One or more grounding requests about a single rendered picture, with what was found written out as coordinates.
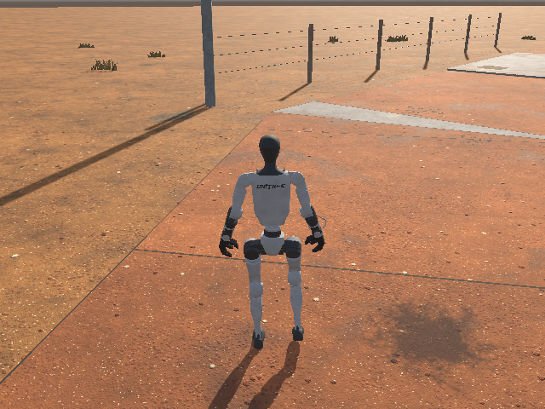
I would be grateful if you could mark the robot right forearm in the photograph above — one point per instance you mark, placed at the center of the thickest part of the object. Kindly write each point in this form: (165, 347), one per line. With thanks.
(313, 224)

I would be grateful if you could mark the robot torso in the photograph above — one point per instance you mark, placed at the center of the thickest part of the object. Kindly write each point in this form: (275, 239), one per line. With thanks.
(271, 198)

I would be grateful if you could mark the robot left upper arm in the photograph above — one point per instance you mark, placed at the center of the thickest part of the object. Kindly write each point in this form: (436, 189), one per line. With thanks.
(244, 181)

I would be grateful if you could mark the robot left forearm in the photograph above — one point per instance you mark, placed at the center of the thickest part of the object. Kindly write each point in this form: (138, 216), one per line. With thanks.
(228, 227)

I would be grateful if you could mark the left robot shin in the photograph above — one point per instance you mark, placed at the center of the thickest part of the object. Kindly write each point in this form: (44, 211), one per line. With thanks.
(256, 311)

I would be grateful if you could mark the robot right hand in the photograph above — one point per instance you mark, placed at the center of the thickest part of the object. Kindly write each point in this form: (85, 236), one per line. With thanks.
(314, 240)

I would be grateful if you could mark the robot right upper arm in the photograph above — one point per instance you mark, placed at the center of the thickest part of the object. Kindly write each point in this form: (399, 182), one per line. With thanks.
(297, 179)

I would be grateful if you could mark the robot left hand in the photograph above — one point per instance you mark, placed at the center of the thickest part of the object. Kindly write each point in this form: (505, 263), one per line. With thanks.
(229, 244)

